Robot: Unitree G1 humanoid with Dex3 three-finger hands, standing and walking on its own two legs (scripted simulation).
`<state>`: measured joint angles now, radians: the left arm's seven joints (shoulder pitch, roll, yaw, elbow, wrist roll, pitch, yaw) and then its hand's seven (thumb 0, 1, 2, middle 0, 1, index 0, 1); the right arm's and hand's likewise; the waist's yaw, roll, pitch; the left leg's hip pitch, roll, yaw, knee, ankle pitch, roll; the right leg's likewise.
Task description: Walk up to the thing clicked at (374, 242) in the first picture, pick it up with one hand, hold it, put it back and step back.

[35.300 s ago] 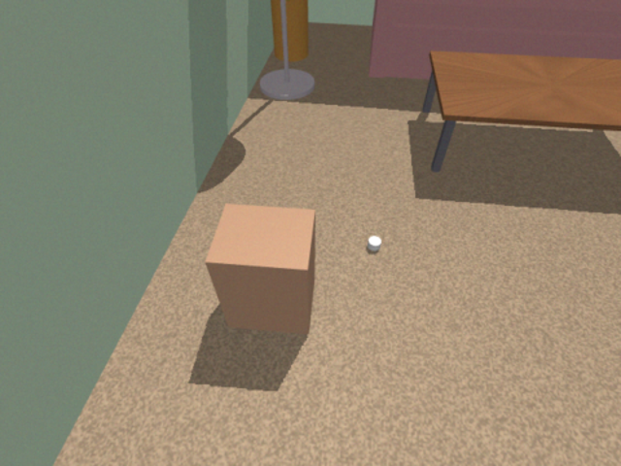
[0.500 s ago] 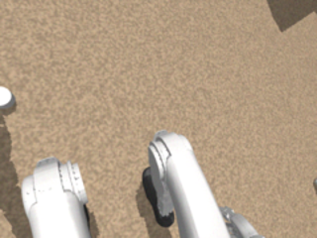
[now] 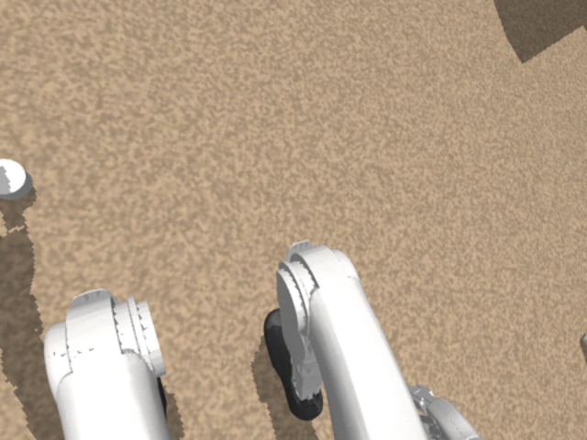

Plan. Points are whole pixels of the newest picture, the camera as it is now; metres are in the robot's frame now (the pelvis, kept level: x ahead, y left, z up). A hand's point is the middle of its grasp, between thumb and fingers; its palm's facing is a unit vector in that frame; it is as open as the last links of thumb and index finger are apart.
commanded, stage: approach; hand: left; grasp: from above
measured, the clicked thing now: (7, 179) +0.50 +0.32 -0.30
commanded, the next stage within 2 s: close in in 0.46 s
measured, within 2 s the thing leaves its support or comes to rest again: neither
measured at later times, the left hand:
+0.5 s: hand out of the picture +0.48 +0.32 -0.18, palm faces -0.47 -0.12 -0.88, open 13.8 cm
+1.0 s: hand out of the picture +0.48 +0.31 -0.24, palm faces -0.43 -0.11 -0.90, open 14.1 cm
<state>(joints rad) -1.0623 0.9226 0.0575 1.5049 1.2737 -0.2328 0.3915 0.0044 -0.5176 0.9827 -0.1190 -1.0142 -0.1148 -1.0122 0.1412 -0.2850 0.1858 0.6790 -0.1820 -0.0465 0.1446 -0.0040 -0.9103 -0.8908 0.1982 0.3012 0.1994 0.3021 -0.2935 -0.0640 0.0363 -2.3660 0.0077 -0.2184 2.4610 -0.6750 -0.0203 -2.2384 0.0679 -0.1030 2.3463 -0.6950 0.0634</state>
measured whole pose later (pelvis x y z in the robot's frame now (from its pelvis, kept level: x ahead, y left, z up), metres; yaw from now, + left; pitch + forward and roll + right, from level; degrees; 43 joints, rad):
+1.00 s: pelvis +0.00 +0.00 +0.00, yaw -2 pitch +31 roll -14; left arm -1.14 0.98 0.06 1.67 1.33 -0.21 0.53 0.00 -0.51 0.97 -0.10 -1.00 -0.10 -0.99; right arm 0.11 -0.31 0.27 0.62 -0.22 -0.08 0.15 -0.01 -0.91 -0.89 0.20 0.30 0.20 0.30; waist -0.38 -0.13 0.11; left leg -2.37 0.01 -0.26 2.49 -0.69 -0.02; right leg -2.23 0.08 -0.13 2.35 -0.69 0.07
